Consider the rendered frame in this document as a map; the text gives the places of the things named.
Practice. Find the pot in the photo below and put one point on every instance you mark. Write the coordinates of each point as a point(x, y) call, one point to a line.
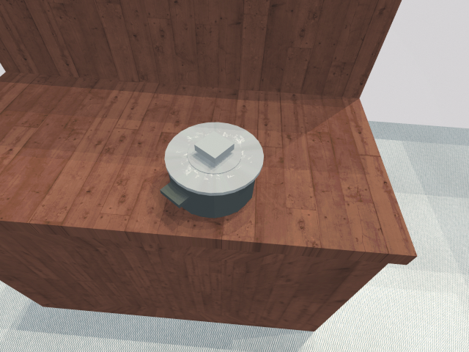
point(204, 205)

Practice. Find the lid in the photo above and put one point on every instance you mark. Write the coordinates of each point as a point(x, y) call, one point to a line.
point(195, 173)

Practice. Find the table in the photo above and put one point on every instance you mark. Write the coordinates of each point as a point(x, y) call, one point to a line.
point(94, 91)

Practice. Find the knob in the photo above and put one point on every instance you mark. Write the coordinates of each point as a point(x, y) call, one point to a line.
point(214, 147)

